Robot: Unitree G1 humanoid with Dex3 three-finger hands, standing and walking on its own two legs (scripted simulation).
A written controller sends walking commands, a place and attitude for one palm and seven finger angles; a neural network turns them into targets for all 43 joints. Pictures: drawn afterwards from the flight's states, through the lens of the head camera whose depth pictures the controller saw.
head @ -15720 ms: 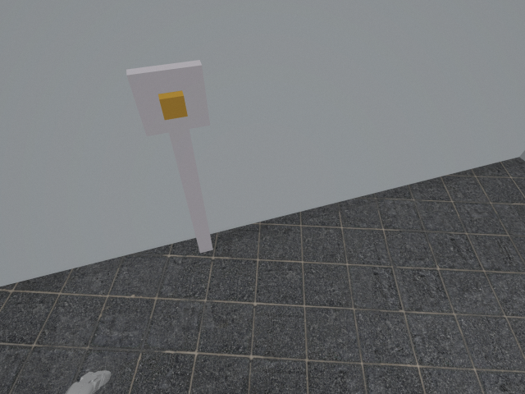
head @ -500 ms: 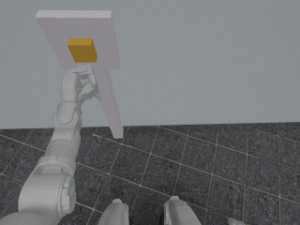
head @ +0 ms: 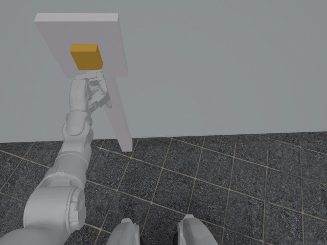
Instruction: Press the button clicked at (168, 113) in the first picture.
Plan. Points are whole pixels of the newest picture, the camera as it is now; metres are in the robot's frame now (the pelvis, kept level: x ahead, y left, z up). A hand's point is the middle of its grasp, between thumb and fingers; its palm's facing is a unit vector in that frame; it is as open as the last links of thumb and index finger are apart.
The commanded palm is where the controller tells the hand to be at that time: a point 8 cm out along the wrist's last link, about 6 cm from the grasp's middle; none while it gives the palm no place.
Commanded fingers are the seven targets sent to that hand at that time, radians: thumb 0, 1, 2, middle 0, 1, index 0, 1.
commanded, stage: aim a knuckle at the button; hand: left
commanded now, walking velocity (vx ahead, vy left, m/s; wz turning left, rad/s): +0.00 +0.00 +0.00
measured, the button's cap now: (87, 56) +0.57 +0.17 +0.09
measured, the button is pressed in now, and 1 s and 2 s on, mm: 0 4 11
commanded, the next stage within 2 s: press the button with the knuckle in 0.22 s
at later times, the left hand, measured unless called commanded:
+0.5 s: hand (104, 93) +0.47 +0.13 +0.06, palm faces +0.01 -1.00 -0.04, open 3.1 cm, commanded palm +0.45 +0.18 +0.06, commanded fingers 0.00 0.90 0.90 -1.30 -1.50 -1.30 -1.50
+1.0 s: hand (106, 81) +0.51 +0.12 +0.06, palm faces -0.01 -1.00 -0.04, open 2.9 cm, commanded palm +0.49 +0.18 +0.06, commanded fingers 0.00 0.90 0.90 -1.30 -1.50 -1.30 -1.50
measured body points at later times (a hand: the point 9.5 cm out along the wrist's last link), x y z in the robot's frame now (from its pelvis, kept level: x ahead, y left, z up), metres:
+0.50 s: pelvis +0.00 +0.00 +0.00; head +0.12 +0.00 +0.44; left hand +0.47 +0.18 +0.06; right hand +0.06 -0.26 -0.12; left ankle +0.02 +0.11 -0.66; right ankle +0.02 -0.10 -0.66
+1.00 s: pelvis +0.00 +0.00 -0.01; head +0.13 +0.00 +0.42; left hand +0.51 +0.18 +0.06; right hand +0.00 -0.26 -0.13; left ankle +0.02 +0.11 -0.66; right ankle +0.02 -0.10 -0.66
